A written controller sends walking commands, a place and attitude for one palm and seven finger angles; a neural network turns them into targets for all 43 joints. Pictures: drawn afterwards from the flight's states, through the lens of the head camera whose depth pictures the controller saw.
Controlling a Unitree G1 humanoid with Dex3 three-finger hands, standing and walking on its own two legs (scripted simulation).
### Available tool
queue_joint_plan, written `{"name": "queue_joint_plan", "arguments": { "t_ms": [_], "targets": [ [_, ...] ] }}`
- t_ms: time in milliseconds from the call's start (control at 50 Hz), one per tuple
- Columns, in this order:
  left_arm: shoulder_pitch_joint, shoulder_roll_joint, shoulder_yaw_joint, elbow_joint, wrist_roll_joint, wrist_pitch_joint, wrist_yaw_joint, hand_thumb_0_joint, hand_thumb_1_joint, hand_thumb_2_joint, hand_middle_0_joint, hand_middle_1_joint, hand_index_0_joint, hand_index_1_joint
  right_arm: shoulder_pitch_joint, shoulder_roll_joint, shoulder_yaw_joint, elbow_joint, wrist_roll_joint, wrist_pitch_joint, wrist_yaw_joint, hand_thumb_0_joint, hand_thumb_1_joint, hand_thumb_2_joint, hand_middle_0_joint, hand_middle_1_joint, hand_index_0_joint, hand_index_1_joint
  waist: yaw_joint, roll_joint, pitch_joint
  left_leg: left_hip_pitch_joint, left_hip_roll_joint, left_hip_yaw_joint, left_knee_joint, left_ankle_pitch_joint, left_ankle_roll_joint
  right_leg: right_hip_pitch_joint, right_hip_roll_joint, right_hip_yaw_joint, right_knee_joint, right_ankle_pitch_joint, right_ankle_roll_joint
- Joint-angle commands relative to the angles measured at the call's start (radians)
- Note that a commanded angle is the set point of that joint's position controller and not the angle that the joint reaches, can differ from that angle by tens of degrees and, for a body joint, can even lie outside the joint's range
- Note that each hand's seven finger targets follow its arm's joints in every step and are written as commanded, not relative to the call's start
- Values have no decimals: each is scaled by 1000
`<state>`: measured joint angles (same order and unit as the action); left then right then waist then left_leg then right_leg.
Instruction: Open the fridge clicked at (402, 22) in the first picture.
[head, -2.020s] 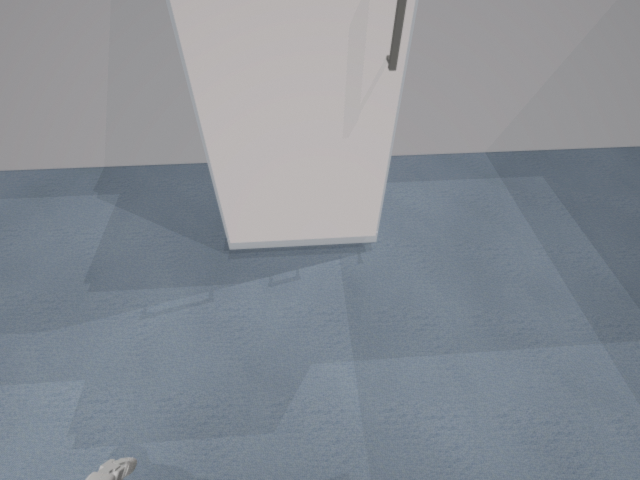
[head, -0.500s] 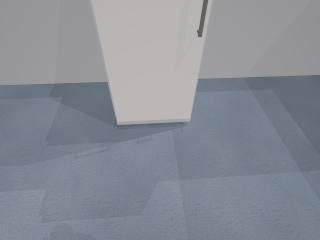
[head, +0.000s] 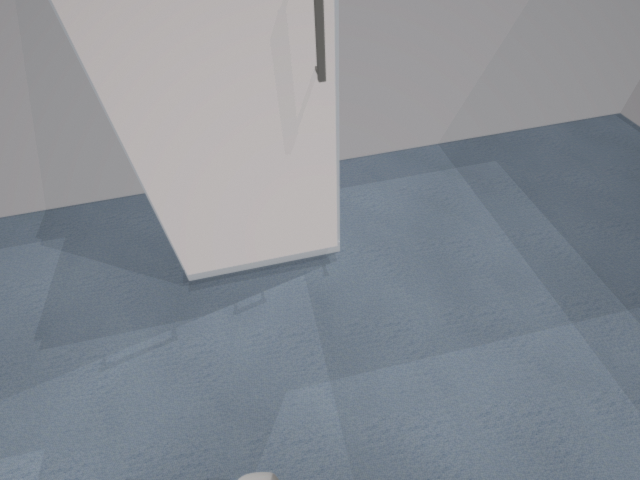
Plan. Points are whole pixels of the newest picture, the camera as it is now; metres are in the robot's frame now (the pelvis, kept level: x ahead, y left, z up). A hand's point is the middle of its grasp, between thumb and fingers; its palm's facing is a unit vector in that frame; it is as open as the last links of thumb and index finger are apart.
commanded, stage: walk to a spot facing it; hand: right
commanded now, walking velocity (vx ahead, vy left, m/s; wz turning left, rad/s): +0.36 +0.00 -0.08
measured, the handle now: (316, 3) +1.01 +0.08 +0.19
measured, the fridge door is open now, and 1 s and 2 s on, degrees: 0 0 0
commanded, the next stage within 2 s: turn to face it in 0.20 s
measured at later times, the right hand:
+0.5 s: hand (425, 402) +0.29 -0.14 -0.17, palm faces +0.06 +0.98 -0.21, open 7.3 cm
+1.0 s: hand (444, 359) +0.36 -0.17 -0.17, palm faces -0.15 +0.97 -0.21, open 7.4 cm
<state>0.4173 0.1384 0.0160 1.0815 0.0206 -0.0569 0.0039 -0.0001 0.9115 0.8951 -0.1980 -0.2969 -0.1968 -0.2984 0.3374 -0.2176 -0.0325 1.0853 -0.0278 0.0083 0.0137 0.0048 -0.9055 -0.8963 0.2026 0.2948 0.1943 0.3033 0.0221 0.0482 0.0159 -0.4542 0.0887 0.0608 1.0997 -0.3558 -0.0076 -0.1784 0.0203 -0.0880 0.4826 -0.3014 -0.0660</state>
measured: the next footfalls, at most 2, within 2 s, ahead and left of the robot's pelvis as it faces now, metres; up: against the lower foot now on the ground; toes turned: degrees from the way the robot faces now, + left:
left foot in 0.34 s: +0.32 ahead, +0.13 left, +0.00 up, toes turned +5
right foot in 0.72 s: +0.34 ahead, -0.09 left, +0.00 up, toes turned +2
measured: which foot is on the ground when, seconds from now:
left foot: up 0.00-0.32, down 0.34-0.74, up 0.76-1.00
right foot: down 0.00-0.36, up 0.38-0.70, down 0.72-1.00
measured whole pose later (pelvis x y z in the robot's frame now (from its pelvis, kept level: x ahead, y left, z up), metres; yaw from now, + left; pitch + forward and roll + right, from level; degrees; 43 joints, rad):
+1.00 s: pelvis +0.28 +0.01 +0.00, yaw +13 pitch +0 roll +1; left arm 0.19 0.16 0.04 0.98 0.03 -0.01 0.03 -0.01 0.93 0.89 -0.20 -0.30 -0.20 -0.30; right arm 0.24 -0.21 -0.08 0.99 -0.02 0.05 0.00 0.00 -0.91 -0.90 0.20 0.29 0.19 0.30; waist -0.02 0.01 0.06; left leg -0.39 0.04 0.04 0.87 -0.44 -0.04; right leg -0.20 -0.08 -0.18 0.47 -0.26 -0.01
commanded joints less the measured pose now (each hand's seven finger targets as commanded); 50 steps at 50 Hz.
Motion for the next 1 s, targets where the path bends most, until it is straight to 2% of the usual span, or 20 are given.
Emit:
{"name": "queue_joint_plan", "arguments": {
  "t_ms": [0, 100, 200, 240, 260, 280, 300, 320, 340, 400, 460, 540, 620, 680, 700, 720, 740, 780, 840, 980],
  "targets": [
    [82, 140, 33, 8, -13, -35, 23, 0, 900, 900, -200, -300, -200, -300, -73, -18, -15, -98, -3, -39, 7, 0, -900, -900, 200, 300, 200, 300, -5, -123, 78, -214, 48, -16, -36, 123, -23, 96, -251, 265, -324, 159, -129],
    [136, 107, 33, 46, -13, -37, 29, 0, 900, 900, -200, -300, -200, -300, -190, 4, -22, -135, 5, -39, 6, 0, -900, -900, 200, 300, 200, 300, 15, -126, 138, -249, 48, 15, -214, 203, -32, 142, -244, 187, -330, 306, -123],
    [153, 105, 39, 68, -1, -30, 34, 0, 900, 900, -200, -300, -200, -300, -279, 17, -27, -161, 10, -47, 6, 0, -900, -900, 200, 300, 200, 300, 37, -160, 158, -138, -1, 51, -406, 208, 7, 163, -246, 143, -271, 495, -103],
    [129, 123, 44, 70, 2, -25, 37, 0, 900, 900, -200, -300, -200, -300, -235, 5, -34, -156, 9, -51, 2, 0, -900, -900, 200, 300, 200, 300, 8, -169, 140, -20, -28, 55, -445, 168, 34, 154, -261, 135, -191, 638, -96],
    [123, 131, 46, 70, 2, -23, 37, 0, 900, 900, -200, -300, -200, -300, -162, -12, -37, -138, 7, -57, -1, 0, -900, -900, 200, 300, 200, 300, -27, -125, 98, 77, -54, 68, -487, 155, 45, 160, -251, 131, -92, 744, -85],
    [103, 144, 48, 65, -2, -20, 37, 0, 900, 900, -200, -300, -200, -300, -23, -26, -43, -97, 3, -65, -5, 0, -900, -900, 200, 300, 200, 300, -88, -113, 31, 230, -79, 89, -552, 217, 50, 146, -219, 103, 61, 786, -54],
    [101, 133, 47, 55, -12, -20, 32, 0, 900, 900, -200, -300, -200, -300, 127, -82, -59, -54, -5, -79, -13, 0, -900, -900, 200, 300, 200, 300, -144, -52, -65, 483, -3, -8, -572, 315, 86, -4, -176, 74, 301, 642, -12],
    [162, 75, 40, 31, -26, -29, 25, 0, 900, 900, -200, -300, -200, -300, 234, -186, -83, -27, -8, -87, -30, 0, -900, -900, 200, 300, 200, 300, -145, 176, -216, 716, 292, -430, -633, 588, 210, -246, -11, 7, 654, 85, 38],
    [145, 85, 40, 19, -26, -26, 33, 0, 900, 900, -200, -300, -200, -300, 236, -214, -81, -22, 14, -80, -30, 0, -900, -900, 200, 300, 200, 300, -122, 134, -236, 669, 385, -534, -703, 756, 304, -292, 6, 68, 848, -284, 43],
    [-29, 53, 36, -19, -4, 10, 23, 0, 900, 900, -200, -300, -200, -300, -11, -73, -44, -81, 13, -71, -42, 0, -900, -900, 200, 300, 200, 300, -47, 19, 9, 243, 269, -346, -789, 564, 263, -301, -124, 103, 819, -149, 62],
    [18, 29, 30, -10, 4, 48, 18, 0, 900, 900, -200, -300, -200, -300, -107, -55, -36, -110, 1, -62, -46, 0, -900, -900, 200, 300, 200, 300, 28, 32, -14, 56, 172, -186, -826, 484, 199, -165, -136, 53, 592, -112, 96],
    [-74, 56, 31, -66, 4, 62, 17, 0, 900, 900, -200, -300, -200, -300, -94, -95, -54, -122, 2, -34, -34, 0, -900, -900, 200, 300, 200, 300, 0, 59, -24, 53, 123, -236, -846, 263, 193, -165, -106, 20, 411, -56, 114],
    [-148, 88, 32, -115, -5, 49, 21, 0, 900, 900, -200, -300, -200, -300, -83, -129, -70, -136, 3, -19, -29, 0, -900, -900, 200, 300, 200, 300, -15, 72, -47, 132, 120, -302, -799, 275, 190, -127, -82, 27, 244, -52, 118],
    [-111, 113, 35, -108, -11, 35, 30, 0, 900, 900, -200, -300, -200, -300, -95, -104, -67, -150, 12, -4, -29, 0, -900, -900, 200, 300, 200, 300, 13, 12, -40, 32, 54, -273, -697, 210, 115, 87, -94, 36, -33, 73, 114],
    [-96, 177, 45, -115, -4, 27, 35, 0, 900, 900, -200, -300, -200, -300, -76, -57, -58, -165, 19, 3, -25, 0, -900, -900, 200, 300, 200, 300, 14, -178, -42, -51, -48, -199, -568, 68, 61, 138, -243, 208, -153, 84, 62],
    [-115, 252, 57, -137, 4, 36, 36, 0, 900, 900, -200, -300, -200, -300, -64, -31, -54, -179, 21, 5, -16, 0, -900, -900, 200, 300, 200, 300, 5, -362, -3, -100, -126, -61, -373, -139, 3, 78, -430, 392, -249, 85, -40],
    [-144, 237, 56, -144, 6, 40, 38, 0, 900, 900, -200, -300, -200, -300, -91, -68, -63, -174, 6, 17, -19, 0, -900, -900, 200, 300, 200, 300, 15, -332, 30, -77, -99, -75, -194, -200, -9, -22, -462, 410, -289, 61, -75],
    [-224, 198, 44, -169, 7, 37, 41, 0, 900, 900, -200, -300, -200, -300, -64, -71, -73, -154, 1, 21, -9, 0, -900, -900, 200, 300, 200, 300, -35, -184, 48, -84, -70, -84, -29, -123, -15, -56, -392, 285, -248, 172, -87],
    [-222, 174, 41, -162, 3, 28, 42, 0, 900, 900, -200, -300, -200, -300, -27, -37, -63, -140, 7, 24, -9, 0, -900, -900, 200, 300, 200, 300, -42, -203, -32, -74, -55, -54, -27, -55, -36, 56, -318, 103, -178, 454, -65],
    [-136, 210, 70, -106, 9, 46, 33, 0, 900, 900, -200, -300, -200, -300, -117, -11, -43, -168, 7, 19, -12, 0, -900, -900, 200, 300, 200, 300, 10, -237, -36, 60, -61, 26, -389, -70, -24, 126, -345, 50, -85, 619, -70]
  ]
}}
